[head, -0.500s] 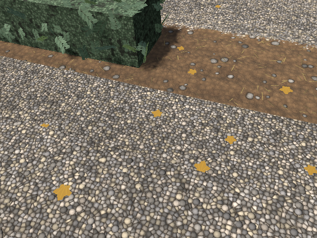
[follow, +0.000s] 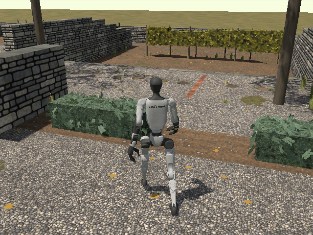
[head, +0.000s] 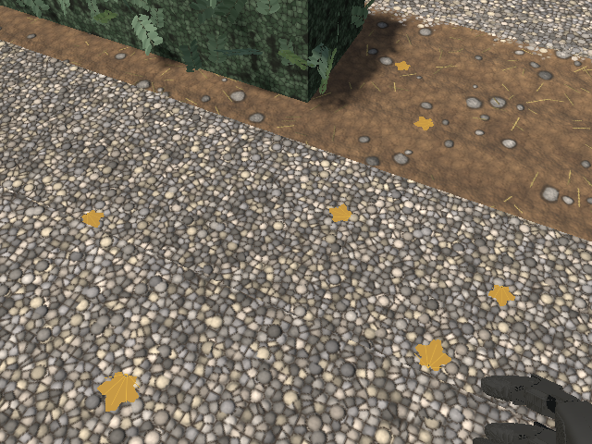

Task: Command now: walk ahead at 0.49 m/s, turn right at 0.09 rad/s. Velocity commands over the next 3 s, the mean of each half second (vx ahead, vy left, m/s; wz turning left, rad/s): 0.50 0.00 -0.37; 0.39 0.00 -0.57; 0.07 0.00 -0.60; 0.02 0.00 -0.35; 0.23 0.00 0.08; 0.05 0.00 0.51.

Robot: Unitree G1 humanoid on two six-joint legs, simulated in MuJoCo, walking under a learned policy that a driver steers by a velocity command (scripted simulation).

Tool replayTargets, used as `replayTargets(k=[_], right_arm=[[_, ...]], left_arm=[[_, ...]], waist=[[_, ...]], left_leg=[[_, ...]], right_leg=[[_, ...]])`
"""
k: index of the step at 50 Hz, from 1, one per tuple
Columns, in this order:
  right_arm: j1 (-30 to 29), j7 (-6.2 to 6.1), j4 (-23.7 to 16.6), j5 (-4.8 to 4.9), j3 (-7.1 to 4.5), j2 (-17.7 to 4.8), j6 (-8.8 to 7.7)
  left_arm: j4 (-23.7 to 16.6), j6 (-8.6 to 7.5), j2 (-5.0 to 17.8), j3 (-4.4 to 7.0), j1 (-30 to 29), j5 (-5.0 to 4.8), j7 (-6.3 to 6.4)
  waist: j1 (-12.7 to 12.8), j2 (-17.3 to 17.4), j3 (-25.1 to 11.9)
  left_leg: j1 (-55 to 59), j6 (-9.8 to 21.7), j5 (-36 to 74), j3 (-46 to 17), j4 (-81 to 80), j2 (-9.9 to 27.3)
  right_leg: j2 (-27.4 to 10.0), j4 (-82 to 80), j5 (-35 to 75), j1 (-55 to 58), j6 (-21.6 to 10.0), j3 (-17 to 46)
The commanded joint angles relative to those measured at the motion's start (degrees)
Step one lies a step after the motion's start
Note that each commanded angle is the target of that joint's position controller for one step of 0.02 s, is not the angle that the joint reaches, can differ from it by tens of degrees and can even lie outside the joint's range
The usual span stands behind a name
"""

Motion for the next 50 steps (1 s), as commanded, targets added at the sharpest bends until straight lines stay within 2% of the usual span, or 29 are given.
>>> replayTargets(k=[1, 2, 3, 4, 5, 6, 7, 8, 9, 10, 12, 16, 19, 22, 24, 25, 26, 27, 28, 29, 30, 31, 33, 36, 38, 40, 41, 45, 50], right_arm=[[27.5, -1.32, 8.6, 0.25, -3.98, -10.8, -0.13], [34.2, -1.53, 11.2, -2.19, -3.68, -12.9, 0.02], [33.9, -2.23, 10.1, -4.47, -2.82, -16.3, -0.8], [36.1, -2.22, 10.2, -3.96, -3.47, -15.4, 0.41], [36.7, -2.08, 11.8, -3.22, -4.37, -15.1, 1.6], [32.5, -2.12, 12.1, -1.92, -4.48, -14.9, 1.68], [25.5, -2.07, 9.6, -1.41, -3.1, -10.2, 1.16], [20.0, -2.29, 8.1, -2.15, -2.25, -9.0, 0.19], [14.6, -2.31, 7.3, -2.84, -2.01, -7.6, -0.36], [12.6, -2.72, 7.6, -2.82, -1.57, -6.2, -0.43], [13.6, -4.59, 8.1, -2.94, -1.6, -6.1, -0.54], [17.5, -7.54, 8.1, -1.88, -2.39, -8.1, 0.55], [21.4, -8.23, 9.2, -0.02, -3.3, -9.5, 2.4], [22.6, -8.16, 9.5, 0.04, -4.21, -11.3, 3.93], [20.8, -8.32, 8.7, 0.01, -4.63, -12.8, 4.79], [19.9, -8.45, 8.0, -0.24, -4.36, -12.4, 5.17], [20.2, -8.61, 6.7, -1.79, -3.62, -10.4, 4.93], [24.4, -7.11, 3.7, -2.12, -1.49, -3.1, 2.7], [17.0, -6.12, 2.9, 0.47, -2.78, -8.9, 0.73], [14.3, -5.89, 2.2, 1.51, -3.21, -10.0, -0.06], [14.1, -6.59, 2.9, 0.43, -3.25, -9.4, -0.22], [15.3, -7.15, 3.8, -0.68, -3.7, -9.2, 0.36], [16.6, -7.23, 3.8, -0.68, -3.94, -8.5, 2.34], [11.1, -8.25, 1.3, -1.94, -3.87, -7.3, 3.81], [5.3, -8.18, -1.4, -2.39, -3.5, -6.6, 3.53], [5.1, -7.43, -2.3, -3.08, -2.91, -4.9, 3.28], [8.7, -6.51, -1.2, -3.19, -3.37, -6.3, 3.08], [6.2, -5.88, -3.6, -2.61, -3.24, -7.1, 3.18], [5.9, -4.03, -6.7, -2.62, -3.0, -8.4, 1.64]], left_arm=[[-1.7, 0.73, 7.5, 1.28, -5.1, -0.04, -0.4], [-1.3, 0.2, 3.7, 0.98, -3.9, 0.3, -0.87], [0.0, -0.91, -2.5, -0.11, 10.1, -0.28, -1.78], [-1.5, -2.69, 1.8, 0.23, 10.3, -2.49, -2.48], [-5.7, -2.56, 3.9, 0.49, 3.3, -4.35, -1.76], [-7.1, -1.5, 3.9, 0.33, -1.2, -5.16, -0.76], [-7.1, 0.22, 5.7, 0.78, -5.0, -3.46, 0.28], [-7.3, 1.32, 4.2, 1.19, -4.8, -3.18, 0.55], [-8.6, 2.55, 3.0, 1.15, -8.4, -2.04, 0.97], [-10.2, 3.19, 1.8, 1.43, -10.4, -1.66, 0.51], [-12.9, 2.57, 1.6, 1.6, -15.4, -1.05, 0.09], [-15.9, 1.64, 0.5, 1.21, -22.1, 0.31, -2.84], [-19.7, 2.85, 1.4, 1.79, -28.7, 0.38, -4.16], [-22.8, 3.08, 3.3, 2.89, -32.7, 0.05, -5.65], [-22.0, 2.73, 5.3, 4.26, -26.0, 0.08, -5.96], [-19.4, 2.65, 8.4, 6.07, -16.3, -0.21, -5.66], [-18.6, 2.99, 14.8, 8.11, -9.4, -0.48, -4.41], [-20.0, 2.0, 18.3, 7.82, -11.1, -0.61, -5.01], [-20.5, 1.28, 13.0, 6.3, -9.8, -0.42, -5.46], [-20.6, 0.71, 11.2, 5.67, -12.3, 0.31, -5.37], [-21.8, 0.25, 10.0, 5.26, -16.5, 0.31, -5.28], [-22.4, 0.12, 9.3, 4.99, -19.5, 0.53, -5.09], [-23.4, -0.03, 8.6, 4.65, -21.3, 0.79, -4.5], [-22.2, -0.39, 11.0, 5.06, -17.3, 0.1, -2.59], [-21.3, 0.43, 11.6, 5.13, -14.4, 0.18, -1.07], [-21.3, 1.51, 10.5, 4.86, -14.2, 0.78, -0.51], [-22.3, 1.78, 10.7, 4.87, -14.4, 2.21, -0.55], [-24.8, 3.24, 7.8, 3.44, -14.9, 1.33, -0.11], [-30.3, 5.23, 9.3, 3.0, -20.2, 0.52, 0.85]], waist=[[-16.0, -8.1, -6.7], [-18.0, 6.6, -8.5], [-10.4, 22.4, -18.2], [-12.2, 25.0, -28.4], [-12.7, 11.7, -33.5], [-9.4, 1.2, -31.5], [-9.0, -6.0, -21.8], [-6.7, -3.6, -17.9], [-5.2, -3.3, -8.4], [-3.7, 1.2, -3.3], [-4.4, 4.8, -0.3], [-6.1, 1.4, -3.0], [-8.1, -1.4, 0.2], [-8.8, -2.3, 3.2], [-4.9, -1.1, -1.0], [0.0, -3.3, -5.8], [1.3, -13.6, -9.4], [-5.3, -23.3, -17.8], [-1.7, -15.0, -16.5], [-2.9, -12.5, -9.5], [-5.4, -5.5, -6.6], [-7.6, -4.5, -6.0], [-9.7, -4.9, -7.3], [-8.3, -4.6, -5.4], [-6.8, -5.8, -4.5], [-7.4, -8.1, -7.2], [-8.4, -8.8, -11.2], [-8.6, -7.4, -8.9], [-8.3, -10.9, -8.0]], left_leg=[[35.5, -0.9, 10.1, 0.8, -6.0, 2.0], [51.9, 2.3, 15.9, -3.3, -2.3, 8.3], [70.9, 4.9, 50.1, -6.1, 25.2, 14.9], [74.4, 10.5, 49.3, -13.2, 24.3, 18.3], [71.1, 15.4, 7.4, -25.5, 11.0, 21.8], [60.9, 16.2, -22.1, -32.9, 1.4, 24.0], [45.9, 14.9, -30.5, -32.0, -4.6, 22.3], [33.1, 15.8, -34.2, -31.0, -4.9, 26.6], [18.1, 13.6, -27.9, -22.9, -7.2, 23.0], [10.3, 10.8, -26.7, -13.8, -7.6, 18.4], [10.1, 9.3, -19.9, -5.1, -9.6, 13.6], [19.7, 7.6, -14.4, 5.2, -8.5, 11.7], [26.4, 5.9, -20.1, 7.7, -8.9, 13.3], [32.5, 3.6, -16.6, 10.5, -6.4, 14.1], [33.3, 2.1, -2.0, 13.4, 4.8, 12.2], [29.1, 0.3, -0.3, 15.2, 18.3, 8.9], [15.9, -2.6, -19.7, 15.9, 40.3, 3.9], [-4.0, -3.8, -63.2, 3.3, 56.5, -7.3], [-11.4, -1.7, -61.6, -4.3, 58.5, -5.5], [-14.4, 0.0, -56.4, -3.8, 55.0, -3.6], [-10.4, 0.4, -51.8, -4.2, 50.0, -1.0], [-5.5, -0.2, -49.2, -4.1, 45.3, 1.0], [0.7, -1.4, -46.6, -4.4, 39.6, 2.3], [1.4, -4.0, -39.1, -3.9, 28.1, 0.5], [-2.1, -4.6, -33.7, -4.1, 21.5, -1.0], [2.1, -4.4, -28.8, -2.6, 21.0, -3.3], [4.8, -4.0, -24.6, -2.4, 28.4, -4.0], [-2.7, -3.4, -33.1, -3.8, 35.3, -4.2], [-3.1, -2.9, -41.7, -3.5, 33.1, -5.6]], right_leg=[[-3.1, 37.3, 56.4, -18.7, -3.6, 2.9], [5.6, 65.3, 6.9, -37.4, 0.0, 3.6], [6.4, 74.8, -5.4, -56.0, -1.7, 18.0], [5.2, 74.4, 0.5, -59.3, -1.2, 21.8], [3.5, 72.2, 4.3, -62.9, -0.1, 17.7], [-1.0, 67.6, 11.9, -62.1, -0.5, 11.8], [-2.1, 69.6, 16.8, -60.2, -1.6, 8.6], [-5.2, 63.0, 27.5, -57.8, -3.8, 12.4], [-6.7, 55.6, 29.4, -53.4, -4.2, 10.8], [-7.5, 47.3, 30.2, -51.2, -3.5, 11.5], [-7.5, 33.0, 35.4, -51.3, -3.0, 10.5], [-4.5, 14.7, 49.2, -48.9, -4.6, 4.4], [-3.3, 9.7, 46.8, -52.0, -7.4, 2.5], [-1.4, 5.0, 41.3, -53.8, -10.1, 0.0], [3.1, 3.4, 37.5, -43.2, -12.1, -4.4], [6.2, 0.5, 40.5, -30.1, -14.0, -4.6], [-2.6, -3.9, 42.9, -18.0, -18.0, 13.1], [-13.5, -15.5, 27.5, -3.4, -28.0, 46.5], [-15.1, -21.4, 23.1, -2.5, -25.5, 49.5], [-14.5, -20.9, 28.4, -8.3, -22.7, 41.7], [-12.1, -19.4, 37.3, -16.4, -20.3, 34.4], [-9.4, -18.2, 45.0, -22.7, -18.3, 27.8], [-6.6, -19.5, 47.7, -28.2, -17.1, 24.0], [-5.1, -22.3, 47.9, -31.6, -17.4, 21.0], [-4.9, -21.1, 55.2, -28.6, -16.3, 20.9], [-2.7, -15.8, 73.7, -29.5, -13.8, 16.8], [-3.7, -12.7, 80.3, -28.4, -13.5, 17.1], [-5.4, -6.7, 82.1, -24.7, -15.1, 23.4], [-5.3, 1.8, 89.5, -22.7, -16.4, 29.4]])
Next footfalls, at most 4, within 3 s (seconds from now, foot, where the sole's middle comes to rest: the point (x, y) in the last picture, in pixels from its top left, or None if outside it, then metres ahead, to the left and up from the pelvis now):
0.04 left None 0.22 0.15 -0.84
0.50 right None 0.47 -0.13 -0.84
1.08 left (347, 359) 0.68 0.01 -0.84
1.52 right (453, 412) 0.58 -0.25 -0.83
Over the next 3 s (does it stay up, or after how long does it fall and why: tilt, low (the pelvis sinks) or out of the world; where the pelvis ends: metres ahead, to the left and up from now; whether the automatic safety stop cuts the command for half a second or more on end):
stays up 0.94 -0.34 -0.25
